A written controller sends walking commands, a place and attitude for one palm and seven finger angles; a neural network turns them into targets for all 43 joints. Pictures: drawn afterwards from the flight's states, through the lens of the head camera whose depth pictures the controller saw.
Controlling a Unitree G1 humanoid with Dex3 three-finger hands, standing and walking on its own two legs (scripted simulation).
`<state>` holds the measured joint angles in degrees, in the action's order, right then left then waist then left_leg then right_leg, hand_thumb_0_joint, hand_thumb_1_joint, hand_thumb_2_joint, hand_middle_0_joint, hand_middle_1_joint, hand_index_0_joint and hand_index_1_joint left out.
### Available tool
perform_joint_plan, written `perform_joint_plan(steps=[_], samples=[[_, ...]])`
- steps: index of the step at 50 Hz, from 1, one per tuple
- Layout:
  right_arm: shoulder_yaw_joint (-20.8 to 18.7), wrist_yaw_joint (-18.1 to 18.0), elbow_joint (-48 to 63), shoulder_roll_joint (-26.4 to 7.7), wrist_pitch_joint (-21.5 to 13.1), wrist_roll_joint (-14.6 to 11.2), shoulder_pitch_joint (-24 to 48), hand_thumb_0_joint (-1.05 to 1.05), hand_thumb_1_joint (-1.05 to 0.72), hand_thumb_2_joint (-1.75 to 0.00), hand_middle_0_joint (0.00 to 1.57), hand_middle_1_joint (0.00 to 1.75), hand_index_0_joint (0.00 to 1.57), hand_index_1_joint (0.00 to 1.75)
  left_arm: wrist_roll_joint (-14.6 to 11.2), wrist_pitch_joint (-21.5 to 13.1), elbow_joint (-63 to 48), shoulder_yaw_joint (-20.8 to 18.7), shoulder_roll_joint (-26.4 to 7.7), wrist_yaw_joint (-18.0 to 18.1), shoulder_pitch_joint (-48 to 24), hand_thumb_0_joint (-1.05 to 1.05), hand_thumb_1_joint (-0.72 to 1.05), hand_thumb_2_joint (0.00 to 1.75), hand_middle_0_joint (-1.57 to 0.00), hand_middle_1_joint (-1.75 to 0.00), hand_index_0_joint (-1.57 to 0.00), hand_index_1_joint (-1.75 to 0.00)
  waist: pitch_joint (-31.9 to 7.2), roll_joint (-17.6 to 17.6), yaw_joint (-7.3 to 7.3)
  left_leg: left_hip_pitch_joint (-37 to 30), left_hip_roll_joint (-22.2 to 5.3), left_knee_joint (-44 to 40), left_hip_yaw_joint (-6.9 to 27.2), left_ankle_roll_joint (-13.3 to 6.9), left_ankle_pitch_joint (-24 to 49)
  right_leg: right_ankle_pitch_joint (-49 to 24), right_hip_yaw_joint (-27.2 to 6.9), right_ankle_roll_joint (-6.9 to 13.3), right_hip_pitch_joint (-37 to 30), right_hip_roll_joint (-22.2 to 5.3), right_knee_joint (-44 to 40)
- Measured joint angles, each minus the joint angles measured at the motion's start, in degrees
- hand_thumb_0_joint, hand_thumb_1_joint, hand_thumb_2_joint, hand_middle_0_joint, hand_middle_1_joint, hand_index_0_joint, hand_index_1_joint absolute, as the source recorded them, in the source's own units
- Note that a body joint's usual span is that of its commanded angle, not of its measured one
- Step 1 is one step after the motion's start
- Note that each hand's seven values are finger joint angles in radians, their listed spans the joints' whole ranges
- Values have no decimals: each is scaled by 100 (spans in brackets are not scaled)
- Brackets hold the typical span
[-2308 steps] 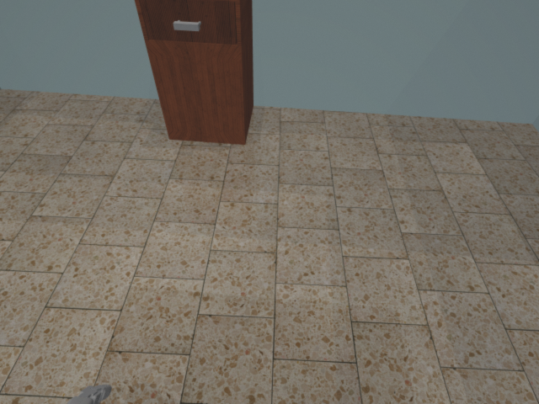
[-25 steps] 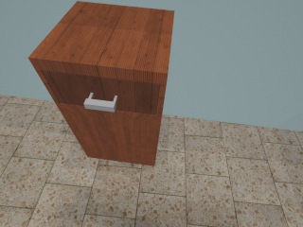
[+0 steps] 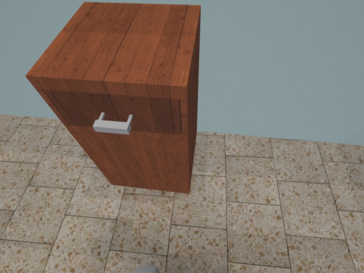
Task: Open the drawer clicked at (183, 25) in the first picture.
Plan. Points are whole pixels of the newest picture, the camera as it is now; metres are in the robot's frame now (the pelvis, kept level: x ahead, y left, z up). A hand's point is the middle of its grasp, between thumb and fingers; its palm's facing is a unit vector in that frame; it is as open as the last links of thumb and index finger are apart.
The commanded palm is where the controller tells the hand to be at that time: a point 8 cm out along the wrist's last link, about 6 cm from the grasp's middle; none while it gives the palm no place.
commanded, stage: come to a stop and stand still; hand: left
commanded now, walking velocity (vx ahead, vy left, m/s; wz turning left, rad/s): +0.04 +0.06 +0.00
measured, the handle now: (114, 121) +0.54 +0.27 -0.09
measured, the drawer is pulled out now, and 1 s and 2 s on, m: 0.00 0.00 0.00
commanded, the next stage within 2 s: look again from close up in 0.88 s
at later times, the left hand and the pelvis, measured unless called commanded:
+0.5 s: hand out of the picture +0.00 +0.22 -0.18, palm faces +0.02 -0.98 -0.19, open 7.3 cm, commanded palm none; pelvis -0.02 +0.04 +0.00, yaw -1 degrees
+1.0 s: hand out of the picture +0.00 +0.22 -0.18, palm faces +0.00 -0.98 -0.19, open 7.3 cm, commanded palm none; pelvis +0.00 +0.05 +0.00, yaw -2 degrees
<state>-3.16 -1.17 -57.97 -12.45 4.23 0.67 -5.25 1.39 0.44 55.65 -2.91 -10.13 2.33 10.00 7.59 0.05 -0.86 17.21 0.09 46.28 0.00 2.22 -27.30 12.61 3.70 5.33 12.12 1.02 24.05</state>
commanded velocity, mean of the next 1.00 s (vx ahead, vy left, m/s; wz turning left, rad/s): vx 0.00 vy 0.00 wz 0.00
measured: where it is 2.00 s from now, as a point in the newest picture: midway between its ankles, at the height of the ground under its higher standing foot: outside the picture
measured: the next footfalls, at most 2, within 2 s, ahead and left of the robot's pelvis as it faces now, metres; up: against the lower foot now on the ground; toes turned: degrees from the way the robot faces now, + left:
left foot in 0.14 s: +0.00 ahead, +0.16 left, +0.00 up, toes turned +0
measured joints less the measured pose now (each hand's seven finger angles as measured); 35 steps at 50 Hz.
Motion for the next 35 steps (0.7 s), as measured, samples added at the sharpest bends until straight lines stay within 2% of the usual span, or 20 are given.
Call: perform_joint_plan(steps=[3, 5, 7, 9, 11, 14, 25, 35], samples=[[52, 12, -41, 87, -57, -11, -66, 1, -91, -90, 19, 30, 20, 30, -5, -23, 120, 36, 55, -21, 34, 0, 91, 90, -21, -30, -21, -30, -57, 69, -10, -342, -37, -850, -4, -24, 216, -44, 20, -8, -29, 11, -23], [86, 10, -63, 145, -131, -13, -143, 0, -91, -90, 19, 30, 20, 30, -32, -18, 228, 44, 70, -23, 65, 0, 91, 90, -21, -30, -21, -30, -106, 93, 20, -631, -77, -1575, 0, -63, 745, -18, 50, -34, -10, 27, 68], [115, 4, -86, 134, -228, 8, -291, 0, -91, -90, 20, 30, 20, 30, -76, 14, 328, 64, 101, -40, 93, 0, 92, 90, -21, -30, -21, -30, -204, -63, 78, -861, -252, -2157, 128, -129, 1331, 56, 184, -70, 51, 152, 216], [151, -15, -225, 209, -238, 45, -377, 0, -91, -90, 19, 30, 20, 30, -76, 48, 448, 77, 76, -53, 53, 0, 92, 90, -21, -30, -21, -30, -214, -13, 48, -882, -252, -2122, 153, -7, 1244, 49, 210, -107, -5, 139, 202], [208, -2, -325, 278, -215, 67, -482, 0, -91, -90, 20, 30, 20, 30, -68, 42, 516, 80, 51, -60, 101, 0, 92, 90, -21, -30, -21, -30, -287, 40, -4, -890, -258, -2153, 115, 25, 1210, -71, 172, -135, -65, 151, 18], [245, -7, -416, 336, -244, 79, -651, 0, -91, -90, 20, 30, 20, 30, -76, 39, 631, 95, 28, -97, 175, 0, 92, 90, -21, -30, -20, -30, -360, 75, -11, -914, -250, -2279, 41, -5, 1283, -215, 98, -161, -93, 153, -169], [328, -65, -663, 428, -355, 69, -1313, 1, -91, -90, 20, 30, 20, 30, -91, -1, 897, 161, 35, -92, 382, 0, 91, 90, -20, -30, -20, -30, -511, 68, 103, -1028, -99, -2541, -141, -173, 1384, -304, -89, -320, -101, 18, -297], [370, -103, -719, 590, -436, 42, -1410, 1, -90, -90, 20, 30, 20, 30, -93, -48, 962, 204, 118, -52, 433, 0, 92, 90, -20, -30, -20, -30, -534, 60, 131, -1129, -17, -2577, -218, -250, 1325, -195, -173, -398, -118, -57, -193]])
